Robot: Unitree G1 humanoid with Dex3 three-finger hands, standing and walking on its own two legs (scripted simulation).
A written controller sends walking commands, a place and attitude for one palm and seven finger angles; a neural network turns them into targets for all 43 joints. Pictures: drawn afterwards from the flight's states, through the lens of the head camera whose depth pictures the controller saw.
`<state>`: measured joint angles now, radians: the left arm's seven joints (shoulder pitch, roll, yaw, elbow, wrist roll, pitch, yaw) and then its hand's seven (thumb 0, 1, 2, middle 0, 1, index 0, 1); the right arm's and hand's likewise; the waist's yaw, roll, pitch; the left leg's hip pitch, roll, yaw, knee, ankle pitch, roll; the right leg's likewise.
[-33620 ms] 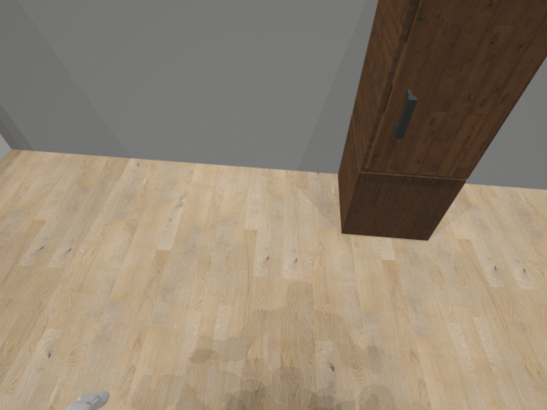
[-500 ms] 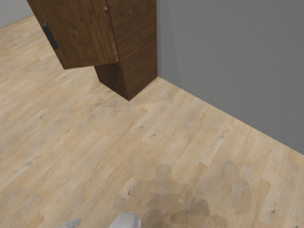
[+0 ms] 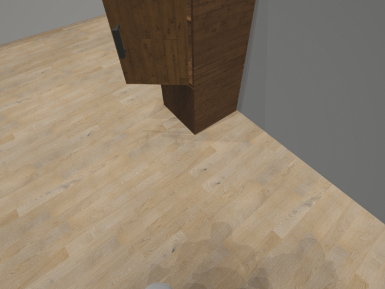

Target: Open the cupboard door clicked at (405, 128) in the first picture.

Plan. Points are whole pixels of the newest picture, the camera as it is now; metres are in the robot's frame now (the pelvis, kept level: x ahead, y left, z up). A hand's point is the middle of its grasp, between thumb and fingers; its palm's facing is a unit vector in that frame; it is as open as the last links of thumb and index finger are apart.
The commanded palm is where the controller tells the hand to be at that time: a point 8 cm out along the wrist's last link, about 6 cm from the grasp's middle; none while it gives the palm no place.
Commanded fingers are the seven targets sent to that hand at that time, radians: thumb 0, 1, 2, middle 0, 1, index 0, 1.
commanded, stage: take the last steps up to it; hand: left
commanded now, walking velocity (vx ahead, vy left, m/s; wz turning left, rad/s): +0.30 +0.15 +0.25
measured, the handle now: (120, 41) +1.10 +0.44 -0.07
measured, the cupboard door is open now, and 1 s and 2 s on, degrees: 50 50 50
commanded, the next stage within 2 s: come to a stop and stand still in 1.38 s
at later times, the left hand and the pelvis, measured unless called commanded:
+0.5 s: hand out of the picture +0.12 +0.27 -0.17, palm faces +0.15 -0.97 -0.20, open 7.4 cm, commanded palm none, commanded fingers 0.00 0.90 0.90 -0.20 -0.30 -0.20 -0.30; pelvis +0.13 +0.08 +0.01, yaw +5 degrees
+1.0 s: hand (94, 226) +0.27 +0.30 -0.15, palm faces +0.18 -0.96 -0.19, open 7.3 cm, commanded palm none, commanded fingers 0.00 0.90 0.90 -0.20 -0.30 -0.20 -0.30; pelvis +0.32 +0.12 +0.02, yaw +6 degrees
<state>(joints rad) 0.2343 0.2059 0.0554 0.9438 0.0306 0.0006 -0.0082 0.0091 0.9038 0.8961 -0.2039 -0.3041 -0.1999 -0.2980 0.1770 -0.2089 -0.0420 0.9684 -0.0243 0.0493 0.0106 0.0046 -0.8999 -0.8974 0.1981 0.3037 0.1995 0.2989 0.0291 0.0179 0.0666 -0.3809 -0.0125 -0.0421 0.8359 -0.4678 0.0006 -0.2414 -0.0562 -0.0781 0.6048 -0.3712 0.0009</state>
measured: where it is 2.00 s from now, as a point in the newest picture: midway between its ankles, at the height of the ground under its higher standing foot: (172, 219)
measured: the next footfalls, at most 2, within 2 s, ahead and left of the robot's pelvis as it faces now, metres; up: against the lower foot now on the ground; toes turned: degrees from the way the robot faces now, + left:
left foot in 0.32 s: +0.18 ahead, +0.19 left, +0.00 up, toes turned +12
right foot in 0.66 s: +0.31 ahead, -0.01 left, +0.00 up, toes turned -3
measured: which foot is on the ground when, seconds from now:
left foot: up 0.00-0.30, down 0.32-0.66, up 0.68-1.00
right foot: down 0.00-0.32, up 0.34-0.64, down 0.66-1.00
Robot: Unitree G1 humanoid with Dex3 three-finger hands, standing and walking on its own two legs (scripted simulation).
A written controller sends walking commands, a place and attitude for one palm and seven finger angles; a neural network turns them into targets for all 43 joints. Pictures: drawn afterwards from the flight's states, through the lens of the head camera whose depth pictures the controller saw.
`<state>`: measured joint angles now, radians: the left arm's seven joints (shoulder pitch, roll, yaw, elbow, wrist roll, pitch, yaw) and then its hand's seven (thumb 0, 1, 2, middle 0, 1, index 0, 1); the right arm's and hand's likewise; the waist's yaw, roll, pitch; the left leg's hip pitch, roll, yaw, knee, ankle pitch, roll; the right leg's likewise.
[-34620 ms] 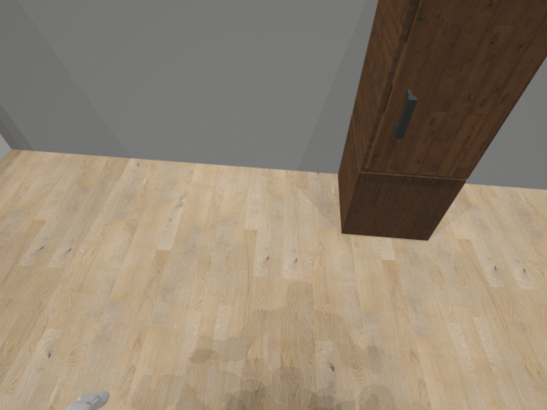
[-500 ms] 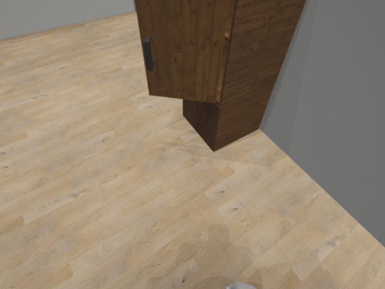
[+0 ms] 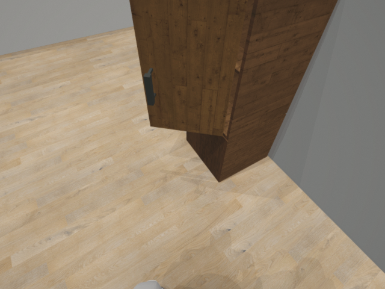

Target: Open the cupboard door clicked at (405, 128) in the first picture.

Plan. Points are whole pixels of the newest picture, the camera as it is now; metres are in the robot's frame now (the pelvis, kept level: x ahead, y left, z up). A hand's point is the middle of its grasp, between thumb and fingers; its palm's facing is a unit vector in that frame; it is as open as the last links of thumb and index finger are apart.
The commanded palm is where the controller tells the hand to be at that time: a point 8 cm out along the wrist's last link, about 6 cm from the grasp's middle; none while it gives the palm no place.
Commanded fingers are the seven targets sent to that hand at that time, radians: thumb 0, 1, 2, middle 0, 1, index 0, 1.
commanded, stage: take the last steps up to it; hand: left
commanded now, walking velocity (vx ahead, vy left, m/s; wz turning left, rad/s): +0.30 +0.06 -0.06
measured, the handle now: (151, 86) +0.81 +0.24 -0.09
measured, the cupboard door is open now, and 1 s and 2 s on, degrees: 50 50 50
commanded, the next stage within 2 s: come to a stop and stand still in 0.38 s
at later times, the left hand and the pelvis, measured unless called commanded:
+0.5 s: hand (127, 237) +0.26 +0.20 -0.17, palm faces +0.00 -0.98 -0.21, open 7.4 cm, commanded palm none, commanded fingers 0.00 0.90 0.90 -0.20 -0.30 -0.20 -0.30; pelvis +0.18 +0.02 -0.01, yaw -2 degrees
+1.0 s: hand (124, 226) +0.29 +0.22 -0.18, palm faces -0.02 -0.96 -0.28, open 7.4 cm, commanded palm none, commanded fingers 0.00 0.90 0.90 -0.20 -0.30 -0.20 -0.30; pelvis +0.24 +0.01 -0.01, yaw -3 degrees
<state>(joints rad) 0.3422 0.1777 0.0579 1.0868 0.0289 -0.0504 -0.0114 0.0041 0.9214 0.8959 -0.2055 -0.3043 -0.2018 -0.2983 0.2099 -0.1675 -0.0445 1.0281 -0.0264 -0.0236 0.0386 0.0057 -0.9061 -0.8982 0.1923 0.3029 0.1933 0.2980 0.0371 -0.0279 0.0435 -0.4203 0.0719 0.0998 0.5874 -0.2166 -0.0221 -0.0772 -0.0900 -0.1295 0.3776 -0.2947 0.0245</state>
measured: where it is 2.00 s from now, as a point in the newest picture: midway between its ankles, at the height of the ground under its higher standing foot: outside the picture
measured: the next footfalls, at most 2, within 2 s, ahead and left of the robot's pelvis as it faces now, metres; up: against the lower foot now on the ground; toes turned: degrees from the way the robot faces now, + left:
left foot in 0.04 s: +0.15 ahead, +0.15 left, +0.00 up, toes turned +6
right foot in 0.38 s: +0.25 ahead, -0.07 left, +0.00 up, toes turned -6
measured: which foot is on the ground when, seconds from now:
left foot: up 0.00-0.02, down 0.04-0.38, up 0.40-0.62, down 0.64-0.92, up 0.94-1.00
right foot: down 0.00-0.04, up 0.06-0.36, down 0.38-1.00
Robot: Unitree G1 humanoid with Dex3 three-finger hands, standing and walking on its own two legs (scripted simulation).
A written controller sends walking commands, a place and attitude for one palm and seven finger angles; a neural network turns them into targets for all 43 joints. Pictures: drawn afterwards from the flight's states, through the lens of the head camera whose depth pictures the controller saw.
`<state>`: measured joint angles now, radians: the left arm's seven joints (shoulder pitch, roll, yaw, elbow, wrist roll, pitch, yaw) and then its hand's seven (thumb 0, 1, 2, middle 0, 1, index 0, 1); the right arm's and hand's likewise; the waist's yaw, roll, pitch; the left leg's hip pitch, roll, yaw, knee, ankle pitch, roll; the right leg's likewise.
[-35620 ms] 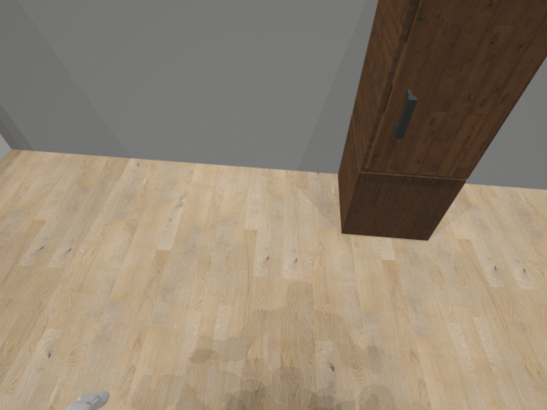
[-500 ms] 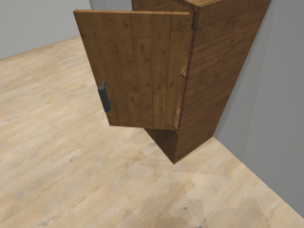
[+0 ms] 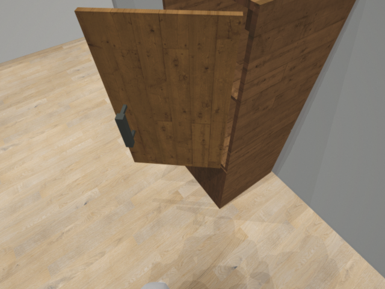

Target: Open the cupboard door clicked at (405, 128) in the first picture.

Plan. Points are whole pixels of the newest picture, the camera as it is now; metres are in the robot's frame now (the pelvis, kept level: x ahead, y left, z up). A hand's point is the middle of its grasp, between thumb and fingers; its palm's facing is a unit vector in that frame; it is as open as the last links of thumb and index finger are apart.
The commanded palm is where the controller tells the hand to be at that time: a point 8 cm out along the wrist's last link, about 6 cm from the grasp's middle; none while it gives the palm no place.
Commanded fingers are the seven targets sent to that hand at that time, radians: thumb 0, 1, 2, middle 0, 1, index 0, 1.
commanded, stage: come to a stop and stand still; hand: left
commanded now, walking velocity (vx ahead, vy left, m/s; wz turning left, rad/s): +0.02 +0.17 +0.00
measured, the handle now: (127, 126) +0.56 +0.25 -0.08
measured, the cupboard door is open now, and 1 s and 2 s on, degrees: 50 50 50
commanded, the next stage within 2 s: look again from close up in 0.64 s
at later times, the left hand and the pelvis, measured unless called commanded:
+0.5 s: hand out of the picture +0.03 +0.23 -0.16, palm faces -0.03 -0.97 -0.26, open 7.4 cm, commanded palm none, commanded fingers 0.00 0.90 0.90 -0.20 -0.30 -0.20 -0.30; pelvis -0.01 +0.04 +0.00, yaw -2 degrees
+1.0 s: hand out of the picture +0.01 +0.20 -0.17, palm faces -0.05 -0.98 -0.20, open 7.4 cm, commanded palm none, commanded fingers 0.00 0.90 0.90 -0.20 -0.30 -0.20 -0.30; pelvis -0.01 +0.02 +0.01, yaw -3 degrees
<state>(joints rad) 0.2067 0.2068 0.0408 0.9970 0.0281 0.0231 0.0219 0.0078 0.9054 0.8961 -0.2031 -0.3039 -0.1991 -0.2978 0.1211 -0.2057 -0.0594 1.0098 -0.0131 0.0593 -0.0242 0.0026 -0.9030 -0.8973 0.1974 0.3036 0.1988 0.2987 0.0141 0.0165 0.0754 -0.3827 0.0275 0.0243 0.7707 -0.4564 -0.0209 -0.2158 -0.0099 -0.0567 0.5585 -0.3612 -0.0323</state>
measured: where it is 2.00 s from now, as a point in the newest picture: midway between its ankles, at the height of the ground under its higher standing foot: outside the picture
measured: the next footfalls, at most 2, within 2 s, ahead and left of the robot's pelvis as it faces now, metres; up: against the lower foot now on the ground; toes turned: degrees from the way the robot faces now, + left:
left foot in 0.16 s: +0.06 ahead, +0.16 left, +0.00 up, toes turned +2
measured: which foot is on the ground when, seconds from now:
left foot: up 0.00-0.14, down 0.16-1.00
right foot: down 0.00-1.00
